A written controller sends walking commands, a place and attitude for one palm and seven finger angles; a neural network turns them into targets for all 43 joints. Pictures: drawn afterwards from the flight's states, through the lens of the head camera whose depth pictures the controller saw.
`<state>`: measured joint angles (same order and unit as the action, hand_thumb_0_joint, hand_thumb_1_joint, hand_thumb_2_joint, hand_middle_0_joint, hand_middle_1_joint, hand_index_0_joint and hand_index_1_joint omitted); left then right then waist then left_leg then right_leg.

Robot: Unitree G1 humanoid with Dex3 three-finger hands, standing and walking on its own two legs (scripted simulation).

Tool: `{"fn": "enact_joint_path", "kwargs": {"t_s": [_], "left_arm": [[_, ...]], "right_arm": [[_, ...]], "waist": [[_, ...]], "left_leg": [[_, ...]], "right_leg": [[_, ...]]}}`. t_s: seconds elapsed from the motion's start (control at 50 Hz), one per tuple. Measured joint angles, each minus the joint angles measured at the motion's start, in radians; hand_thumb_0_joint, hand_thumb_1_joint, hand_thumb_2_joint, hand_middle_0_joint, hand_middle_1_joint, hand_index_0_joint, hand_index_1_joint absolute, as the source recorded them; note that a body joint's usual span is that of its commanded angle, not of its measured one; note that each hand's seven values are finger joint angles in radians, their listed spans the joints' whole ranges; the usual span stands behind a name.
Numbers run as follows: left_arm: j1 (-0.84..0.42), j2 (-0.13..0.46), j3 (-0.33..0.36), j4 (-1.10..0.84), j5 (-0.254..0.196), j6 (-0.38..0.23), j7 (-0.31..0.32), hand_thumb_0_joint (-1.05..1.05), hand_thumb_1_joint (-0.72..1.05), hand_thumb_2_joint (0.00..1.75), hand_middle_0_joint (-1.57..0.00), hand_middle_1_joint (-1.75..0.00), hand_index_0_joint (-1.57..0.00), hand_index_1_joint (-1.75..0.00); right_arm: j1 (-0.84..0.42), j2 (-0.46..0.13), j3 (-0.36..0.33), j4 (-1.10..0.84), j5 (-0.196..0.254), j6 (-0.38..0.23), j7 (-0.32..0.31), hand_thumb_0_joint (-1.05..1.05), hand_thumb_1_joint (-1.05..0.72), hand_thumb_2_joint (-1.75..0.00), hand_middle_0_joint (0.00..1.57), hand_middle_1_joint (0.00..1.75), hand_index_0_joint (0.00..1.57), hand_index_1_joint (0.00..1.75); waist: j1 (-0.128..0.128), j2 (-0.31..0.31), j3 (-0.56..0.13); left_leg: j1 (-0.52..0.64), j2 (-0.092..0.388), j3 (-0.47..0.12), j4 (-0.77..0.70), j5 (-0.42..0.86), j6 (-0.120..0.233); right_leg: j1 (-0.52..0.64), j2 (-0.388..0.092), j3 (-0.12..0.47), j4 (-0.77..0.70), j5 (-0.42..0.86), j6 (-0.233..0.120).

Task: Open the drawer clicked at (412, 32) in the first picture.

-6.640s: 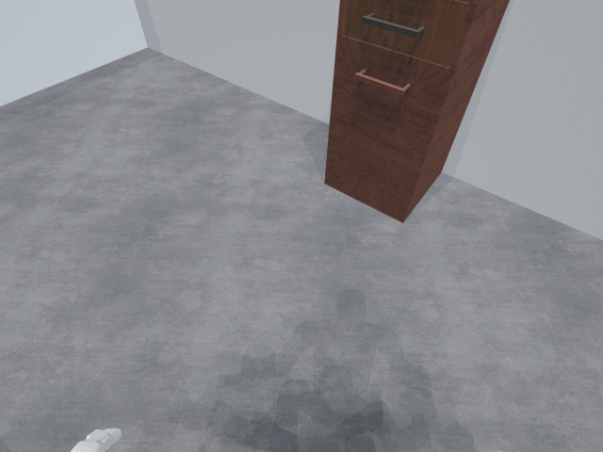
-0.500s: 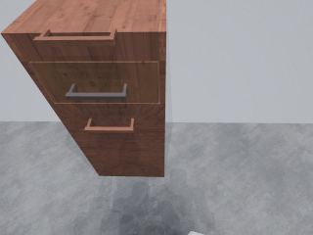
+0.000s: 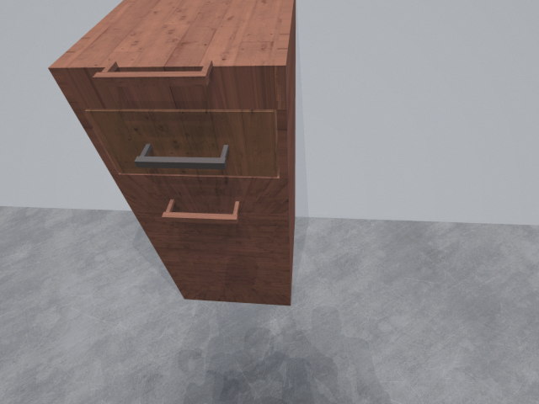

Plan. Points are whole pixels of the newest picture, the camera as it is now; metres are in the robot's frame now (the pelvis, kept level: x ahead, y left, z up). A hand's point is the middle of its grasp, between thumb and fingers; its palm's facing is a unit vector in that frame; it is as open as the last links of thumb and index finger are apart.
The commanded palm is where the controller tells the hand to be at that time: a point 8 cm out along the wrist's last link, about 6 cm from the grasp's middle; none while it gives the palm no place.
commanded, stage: come to a stop and stand still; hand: left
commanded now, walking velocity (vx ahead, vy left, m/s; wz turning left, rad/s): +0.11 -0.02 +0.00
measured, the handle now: (183, 156) +0.57 +0.24 +0.03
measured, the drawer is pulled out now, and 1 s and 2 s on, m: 0.00 0.00 0.00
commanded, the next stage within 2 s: look again from close up in 0.32 s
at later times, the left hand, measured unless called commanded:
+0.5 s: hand out of the picture -0.01 +0.18 -0.20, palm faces -0.04 -0.98 -0.19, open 7.3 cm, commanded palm none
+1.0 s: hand out of the picture +0.03 +0.15 -0.19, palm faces +0.06 -0.97 -0.25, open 7.3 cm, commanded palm none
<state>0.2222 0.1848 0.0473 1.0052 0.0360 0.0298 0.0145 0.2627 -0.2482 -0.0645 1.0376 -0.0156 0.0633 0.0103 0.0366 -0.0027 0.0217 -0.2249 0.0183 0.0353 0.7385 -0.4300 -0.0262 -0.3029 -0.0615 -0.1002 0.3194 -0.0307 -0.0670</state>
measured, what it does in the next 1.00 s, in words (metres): steps on the spot: left foot, then right foot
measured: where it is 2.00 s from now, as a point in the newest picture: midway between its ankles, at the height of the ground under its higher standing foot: outside the picture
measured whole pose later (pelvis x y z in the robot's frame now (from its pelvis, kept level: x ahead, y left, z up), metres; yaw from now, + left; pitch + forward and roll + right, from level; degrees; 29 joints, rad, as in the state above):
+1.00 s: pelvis +0.01 -0.03 -0.02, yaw +1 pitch -1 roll +1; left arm 0.25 0.15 0.02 1.09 0.01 -0.02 0.04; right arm 0.25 -0.19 -0.02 1.08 -0.01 0.00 -0.04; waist 0.00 0.04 0.03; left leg -0.09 0.08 0.04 0.52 -0.40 -0.07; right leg -0.22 -0.01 -0.08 0.62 -0.37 -0.04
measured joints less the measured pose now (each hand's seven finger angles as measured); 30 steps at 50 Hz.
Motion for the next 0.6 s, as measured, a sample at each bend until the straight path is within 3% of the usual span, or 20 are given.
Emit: {"fn": "enact_joint_path", "kwargs": {"t_s": [0.08, 0.1, 0.16, 0.22, 0.28, 0.34, 0.42, 0.46, 0.48, 0.52, 0.6], "left_arm": [[0.018, 0.014, 0.011, 0.051, -0.006, 0.015, 0.005, 0.0, 0.9, 0.89, -0.2, -0.3, -0.2, -0.3], [0.021, 0.011, 0.011, 0.059, -0.011, 0.02, 0.007, 0.0, 0.9, 0.89, -0.2, -0.3, -0.2, -0.3], [0.035, 0.02, 0.022, 0.073, -0.017, 0.032, 0.004, 0.01, 0.9, 0.89, -0.2, -0.29, -0.2, -0.3], [0.063, 0.014, 0.024, 0.082, -0.008, 0.024, -0.011, 0.01, 0.91, 0.89, -0.2, -0.29, -0.19, -0.3], [0.096, 0.004, 0.018, 0.095, -0.004, 0.006, -0.015, 0.0, 0.91, 0.89, -0.2, -0.29, -0.19, -0.3], [0.111, -0.008, 0.009, 0.116, -0.005, 0.005, -0.015, 0.0, 0.91, 0.89, -0.2, -0.29, -0.19, -0.3], [0.083, -0.03, -0.01, 0.132, -0.014, 0.007, -0.014, 0.01, 0.91, 0.89, -0.2, -0.29, -0.19, -0.3], [0.059, -0.034, -0.029, 0.138, -0.01, -0.014, 0.007, 0.01, 0.92, 0.89, -0.2, -0.29, -0.19, -0.3], [0.06, -0.025, -0.034, 0.125, -0.011, -0.033, 0.01, 0.02, 0.93, 0.89, -0.2, -0.29, -0.2, -0.3], [0.049, -0.029, -0.034, 0.121, -0.009, -0.058, 0.017, 0.02, 0.93, 0.89, -0.2, -0.29, -0.2, -0.3], [0.034, -0.042, -0.032, 0.14, -0.017, -0.057, 0.024, 0.02, 0.93, 0.89, -0.2, -0.29, -0.2, -0.3]], "right_arm": [[0.069, 0.024, 0.016, 0.013, 0.001, -0.033, -0.011, 0.0, -0.91, -0.9, 0.2, 0.3, 0.2, 0.3], [0.094, 0.024, 0.021, 0.013, -0.003, -0.043, -0.016, 0.0, -0.91, -0.9, 0.2, 0.3, 0.2, 0.3], [0.132, 0.066, 0.037, 0.049, -0.012, -0.032, -0.036, 0.0, -0.91, -0.9, 0.2, 0.3, 0.2, 0.3], [0.171, 0.099, 0.055, 0.095, -0.005, -0.033, -0.04, 0.01, -0.91, -0.9, 0.2, 0.3, 0.2, 0.3], [0.188, 0.129, 0.063, 0.113, -0.001, -0.059, -0.046, 0.01, -0.91, -0.9, 0.2, 0.3, 0.2, 0.3], [0.189, 0.154, 0.064, 0.11, -0.003, -0.086, -0.054, 0.01, -0.91, -0.9, 0.2, 0.3, 0.2, 0.3], [0.17, 0.176, 0.067, 0.106, -0.008, -0.102, -0.06, 0.01, -0.91, -0.9, 0.2, 0.3, 0.21, 0.3], [0.161, 0.174, 0.068, 0.101, -0.005, -0.099, -0.047, 0.01, -0.9, -0.9, 0.2, 0.3, 0.21, 0.3], [0.16, 0.177, 0.071, 0.088, -0.007, -0.093, -0.039, 0.01, -0.9, -0.9, 0.21, 0.3, 0.21, 0.3], [0.13, 0.167, 0.069, 0.073, -0.006, -0.085, -0.03, 0.01, -0.9, -0.9, 0.21, 0.3, 0.21, 0.3], [0.086, 0.147, 0.06, 0.057, 0.004, -0.1, -0.039, 0.01, -0.91, -0.9, 0.2, 0.3, 0.2, 0.3]], "waist": [[-0.011, -0.003, -0.037], [-0.019, 0.021, -0.049], [-0.045, -0.005, -0.056], [-0.045, -0.02, -0.073], [-0.043, -0.039, -0.072], [-0.055, -0.051, -0.058], [-0.078, -0.045, -0.016], [-0.077, -0.029, -0.004], [-0.068, -0.04, -0.001], [-0.059, -0.022, 0.023], [-0.074, 0.015, 0.028]], "left_leg": [[0.116, -0.017, 0.058, -0.271, 0.048, 0.037], [0.145, -0.009, 0.037, -0.363, 0.018, 0.055], [0.125, -0.011, 0.019, -0.385, 0.153, 0.06], [0.131, -0.015, 0.014, -0.411, 0.173, 0.049], [0.139, -0.026, 0.025, -0.435, 0.181, 0.05], [0.147, -0.029, 0.037, -0.443, 0.177, 0.052], [0.15, -0.012, 0.048, -0.418, 0.155, 0.039], [0.095, 0.004, 0.048, -0.318, 0.105, 0.024], [0.056, 0.0, 0.058, -0.245, 0.063, 0.019], [0.011, 0.016, 0.053, -0.14, -0.002, 0.014], [0.05, 0.029, 0.033, -0.125, -0.018, -0.002]], "right_leg": [[-0.002, 0.025, -0.014, -0.034, 0.003, 0.024], [-0.029, 0.048, -0.026, 0.005, -0.057, 0.039], [-0.146, 0.062, 0.025, 0.321, -0.26, 0.072], [-0.204, 0.077, 0.076, 0.614, -0.245, 0.082], [-0.197, 0.066, 0.096, 0.727, -0.224, 0.089], [-0.155, 0.039, 0.088, 0.679, -0.259, 0.095], [-0.082, 0.016, 0.06, 0.491, -0.35, 0.09], [-0.053, 0.011, 0.059, 0.379, -0.286, 0.055], [-0.034, 0.0, 0.088, 0.305, -0.253, 0.042], [-0.047, 0.016, 0.103, 0.331, -0.327, 0.08], [-0.018, 0.024, 0.077, 0.381, -0.353, 0.078]]}}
